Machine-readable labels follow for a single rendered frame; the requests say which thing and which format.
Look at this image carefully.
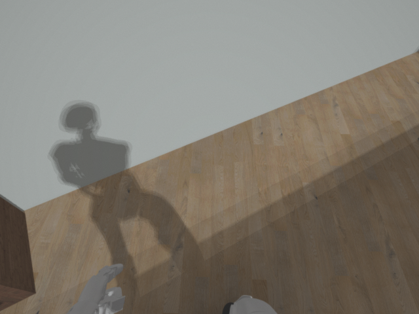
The left robot hand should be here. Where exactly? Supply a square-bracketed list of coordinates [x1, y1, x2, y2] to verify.
[78, 264, 125, 314]

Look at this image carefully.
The left robot forearm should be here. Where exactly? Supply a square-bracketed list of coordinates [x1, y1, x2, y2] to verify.
[66, 300, 99, 314]

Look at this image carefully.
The robot right thigh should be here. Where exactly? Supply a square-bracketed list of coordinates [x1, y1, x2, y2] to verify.
[229, 298, 277, 314]

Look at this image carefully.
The right robot shin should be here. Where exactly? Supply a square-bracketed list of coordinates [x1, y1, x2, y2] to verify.
[236, 295, 252, 302]

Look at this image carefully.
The cupboard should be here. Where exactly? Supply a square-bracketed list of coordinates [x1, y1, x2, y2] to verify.
[0, 197, 36, 311]

